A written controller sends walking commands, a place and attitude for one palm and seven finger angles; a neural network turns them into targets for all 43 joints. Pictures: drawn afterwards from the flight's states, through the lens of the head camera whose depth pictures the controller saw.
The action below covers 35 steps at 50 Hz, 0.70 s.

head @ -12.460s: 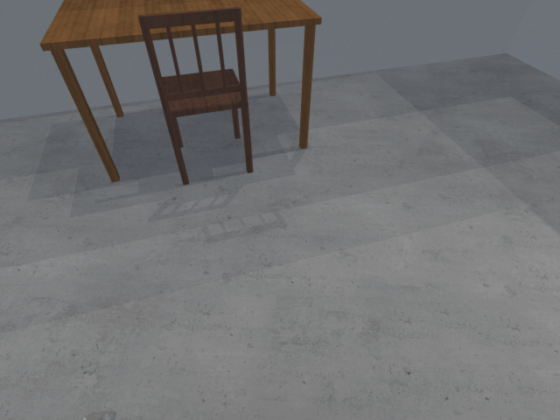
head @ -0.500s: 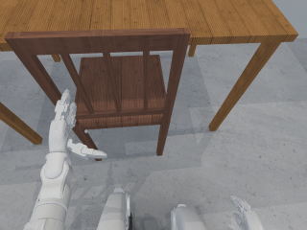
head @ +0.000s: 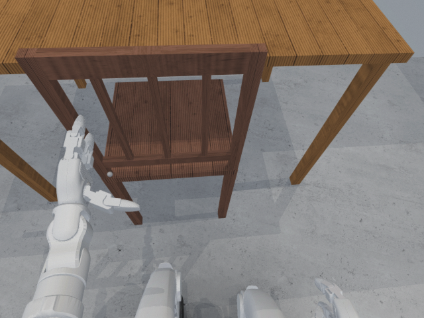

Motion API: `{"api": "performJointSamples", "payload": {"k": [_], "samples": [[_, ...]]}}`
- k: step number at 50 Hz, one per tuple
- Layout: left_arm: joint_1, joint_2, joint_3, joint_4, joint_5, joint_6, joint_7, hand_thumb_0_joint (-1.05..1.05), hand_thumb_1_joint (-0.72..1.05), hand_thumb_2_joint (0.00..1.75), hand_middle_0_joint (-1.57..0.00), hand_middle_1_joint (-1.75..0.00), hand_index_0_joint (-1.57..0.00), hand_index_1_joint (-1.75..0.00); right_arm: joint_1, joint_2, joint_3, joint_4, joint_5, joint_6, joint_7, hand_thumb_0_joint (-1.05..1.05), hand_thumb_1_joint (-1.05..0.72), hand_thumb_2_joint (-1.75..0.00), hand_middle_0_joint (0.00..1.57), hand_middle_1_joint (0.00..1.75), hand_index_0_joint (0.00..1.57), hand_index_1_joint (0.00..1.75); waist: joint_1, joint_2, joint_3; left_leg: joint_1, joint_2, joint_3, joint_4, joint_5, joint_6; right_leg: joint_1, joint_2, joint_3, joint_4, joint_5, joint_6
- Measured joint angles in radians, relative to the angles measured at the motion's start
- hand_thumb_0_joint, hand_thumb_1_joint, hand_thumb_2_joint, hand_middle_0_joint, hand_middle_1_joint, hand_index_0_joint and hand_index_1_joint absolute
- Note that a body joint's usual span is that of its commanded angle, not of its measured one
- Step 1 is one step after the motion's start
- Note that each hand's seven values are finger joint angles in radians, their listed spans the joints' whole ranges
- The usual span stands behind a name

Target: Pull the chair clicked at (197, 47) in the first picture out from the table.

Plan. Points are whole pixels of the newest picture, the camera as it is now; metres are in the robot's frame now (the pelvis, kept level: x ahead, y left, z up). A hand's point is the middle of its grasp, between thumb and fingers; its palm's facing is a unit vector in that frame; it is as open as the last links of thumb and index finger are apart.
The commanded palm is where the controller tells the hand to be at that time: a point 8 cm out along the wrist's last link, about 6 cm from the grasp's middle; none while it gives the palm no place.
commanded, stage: aim the fingers beside a spindle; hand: left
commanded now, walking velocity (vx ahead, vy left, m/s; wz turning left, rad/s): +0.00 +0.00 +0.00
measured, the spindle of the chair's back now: (161, 122) +0.51 +0.13 +0.01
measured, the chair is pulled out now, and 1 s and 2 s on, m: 0.00 0.00 0.00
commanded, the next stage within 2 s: push the fingers through the gap in 1.74 s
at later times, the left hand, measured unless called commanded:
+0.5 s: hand (121, 185) +0.35 +0.18 +0.01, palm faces +0.07 -1.00 -0.03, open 16.9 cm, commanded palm +0.34 +0.23 +0.03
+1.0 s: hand (117, 181) +0.35 +0.18 +0.03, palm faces +0.14 -0.99 -0.06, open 16.9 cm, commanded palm +0.33 +0.23 +0.03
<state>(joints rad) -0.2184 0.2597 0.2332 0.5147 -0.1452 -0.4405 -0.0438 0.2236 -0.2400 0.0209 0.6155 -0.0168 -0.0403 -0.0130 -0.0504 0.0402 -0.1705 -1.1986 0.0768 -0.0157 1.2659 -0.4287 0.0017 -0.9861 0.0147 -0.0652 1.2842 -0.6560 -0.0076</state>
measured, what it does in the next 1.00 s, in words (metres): stands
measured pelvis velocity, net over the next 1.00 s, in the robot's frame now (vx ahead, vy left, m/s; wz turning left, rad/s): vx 0.00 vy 0.00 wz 0.00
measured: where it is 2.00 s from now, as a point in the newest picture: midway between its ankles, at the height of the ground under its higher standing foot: outside the picture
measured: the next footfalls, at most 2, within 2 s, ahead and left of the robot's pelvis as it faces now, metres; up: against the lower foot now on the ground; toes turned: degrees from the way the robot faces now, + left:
none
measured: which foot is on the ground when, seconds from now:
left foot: down 0.00-1.00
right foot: down 0.00-1.00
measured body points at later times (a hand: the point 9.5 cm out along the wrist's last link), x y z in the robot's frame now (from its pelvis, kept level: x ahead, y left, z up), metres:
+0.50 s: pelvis +0.00 +0.01 +0.00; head +0.10 +0.02 +0.44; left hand +0.34 +0.24 +0.02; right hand +0.14 -0.24 -0.11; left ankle +0.09 +0.12 -0.62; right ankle -0.02 -0.12 -0.62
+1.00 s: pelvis +0.00 +0.00 +0.00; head +0.10 +0.01 +0.44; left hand +0.34 +0.24 +0.04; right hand +0.14 -0.25 -0.11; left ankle +0.09 +0.12 -0.62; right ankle -0.02 -0.12 -0.62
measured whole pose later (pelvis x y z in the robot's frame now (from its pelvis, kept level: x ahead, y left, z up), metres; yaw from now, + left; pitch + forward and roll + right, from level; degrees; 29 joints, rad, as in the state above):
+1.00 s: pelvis +0.00 +0.00 +0.00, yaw +0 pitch +20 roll -3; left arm -0.15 0.22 0.19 0.42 -0.13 -0.46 -0.02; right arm 0.22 -0.24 0.01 0.61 -0.03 -0.05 -0.02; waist -0.05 0.04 -0.16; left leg -1.20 0.08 -0.02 1.27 -0.43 0.00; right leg -0.98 0.02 -0.07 1.28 -0.65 -0.01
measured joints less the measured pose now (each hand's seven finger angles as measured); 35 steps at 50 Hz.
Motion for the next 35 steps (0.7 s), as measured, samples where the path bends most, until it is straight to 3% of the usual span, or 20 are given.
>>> {"api": "performJointSamples", "payload": {"k": [6,11,15,20,25,29,35], "samples": [[0.017,-0.024,-0.059,0.011,-0.034,0.036,-0.06,-0.01,-0.49,0.3,-0.06,-0.08,-0.05,-0.08,-0.001,-0.01,-0.007,-0.006,0.01,-0.007,-0.005,0.01,-0.91,-0.9,0.21,0.3,0.21,0.3,0.004,0.007,0.008,-0.01,-0.007,-0.01,0.004,0.002,0.004,0.0,-0.004,-0.01,-0.005,0.002,0.003],[0.058,-0.066,-0.076,-0.069,0.006,0.005,-0.008,-0.01,-0.49,0.3,-0.06,-0.08,-0.06,-0.08,-0.013,-0.007,-0.011,-0.008,-0.003,-0.016,-0.008,0.01,-0.91,-0.9,0.2,0.3,0.21,0.3,0.0,0.001,0.014,-0.004,-0.004,-0.003,0.005,-0.001,0.006,0.003,-0.003,-0.002,-0.006,0.003,0.007],[0.019,-0.04,-0.037,-0.051,0.027,-0.014,0.032,-0.01,-0.5,0.3,-0.07,-0.08,-0.06,-0.08,-0.023,0.003,-0.004,-0.007,-0.009,-0.009,-0.004,0.01,-0.91,-0.9,0.2,0.3,0.21,0.3,-0.004,-0.006,0.01,-0.004,-0.002,-0.002,0.008,-0.002,0.005,0.001,-0.001,-0.001,0.001,0.001,0.006],[-0.015,0.001,-0.021,0.011,-0.003,0.022,-0.006,-0.01,-0.49,0.3,-0.06,-0.08,-0.06,-0.08,-0.017,0.004,0.003,-0.012,0.0,0.003,0.003,0.01,-0.91,-0.9,0.2,0.3,0.21,0.3,-0.003,0.001,0.003,-0.009,-0.004,-0.008,0.009,0.0,0.004,0.0,-0.001,-0.007,-0.001,0.002,0.004],[0.026,-0.031,-0.069,-0.002,-0.022,0.038,-0.043,-0.01,-0.49,0.3,-0.06,-0.08,-0.05,-0.08,-0.004,-0.003,0.001,-0.014,0.007,0.0,-0.001,0.01,-0.91,-0.9,0.21,0.3,0.21,0.3,0.004,0.006,0.007,-0.005,-0.007,-0.008,0.001,0.003,0.007,0.005,-0.003,-0.008,-0.012,0.006,0.007],[0.043,-0.058,-0.069,-0.042,0.004,0.012,-0.01,-0.01,-0.49,0.3,-0.06,-0.08,-0.06,-0.08,-0.01,-0.003,-0.002,-0.007,-0.004,-0.009,-0.006,0.01,-0.91,-0.9,0.21,0.3,0.21,0.3,0.0,0.002,0.012,-0.009,-0.004,-0.006,0.007,0.0,0.007,-0.001,-0.002,-0.005,-0.005,0.005,0.008],[0.002,-0.023,-0.036,-0.05,0.019,-0.004,0.029,-0.01,-0.49,0.3,-0.06,-0.08,-0.06,-0.08,-0.013,0.001,-0.004,-0.003,-0.008,-0.006,0.0,0.01,-0.91,-0.9,0.2,0.3,0.21,0.3,-0.004,0.005,0.013,-0.007,-0.003,-0.008,0.012,-0.001,0.004,0.0,0.0,-0.005,0.003,0.002,0.004]]}}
